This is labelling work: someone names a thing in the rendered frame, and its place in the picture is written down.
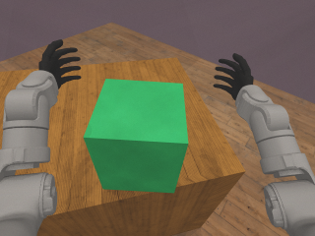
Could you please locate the carton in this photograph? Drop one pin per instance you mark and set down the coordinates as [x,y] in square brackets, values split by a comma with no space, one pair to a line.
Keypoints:
[137,136]

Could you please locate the robot left upper arm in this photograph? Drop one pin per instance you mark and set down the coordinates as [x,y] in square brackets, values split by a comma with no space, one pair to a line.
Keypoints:
[25,201]

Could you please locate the right robot forearm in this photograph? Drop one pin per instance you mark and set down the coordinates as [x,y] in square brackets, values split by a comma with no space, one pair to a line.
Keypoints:
[275,139]

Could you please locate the left robot forearm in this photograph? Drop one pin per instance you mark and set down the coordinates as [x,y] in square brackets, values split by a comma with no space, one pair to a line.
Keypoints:
[26,123]

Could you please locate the robot right upper arm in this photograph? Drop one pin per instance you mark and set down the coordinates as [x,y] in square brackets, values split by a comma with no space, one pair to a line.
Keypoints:
[291,206]

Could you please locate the robot left hand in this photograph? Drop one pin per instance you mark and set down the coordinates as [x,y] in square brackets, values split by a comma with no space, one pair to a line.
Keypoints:
[51,63]

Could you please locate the robot right hand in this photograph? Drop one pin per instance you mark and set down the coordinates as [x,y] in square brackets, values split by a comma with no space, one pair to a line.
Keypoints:
[241,75]

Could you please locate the pedestal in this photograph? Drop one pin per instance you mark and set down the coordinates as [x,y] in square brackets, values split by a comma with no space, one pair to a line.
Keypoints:
[210,168]

